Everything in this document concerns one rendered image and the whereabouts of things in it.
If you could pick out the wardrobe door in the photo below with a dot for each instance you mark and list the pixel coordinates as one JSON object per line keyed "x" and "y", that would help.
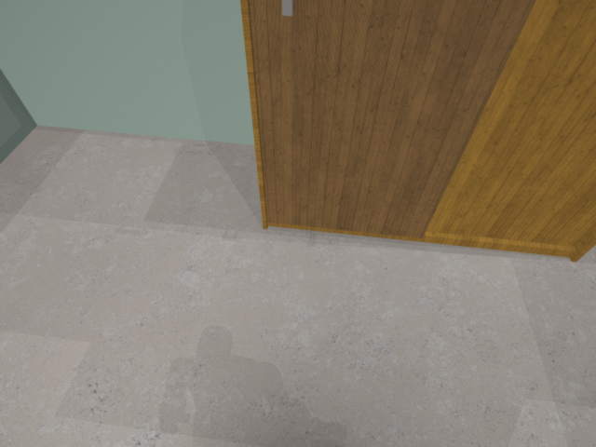
{"x": 366, "y": 106}
{"x": 528, "y": 172}

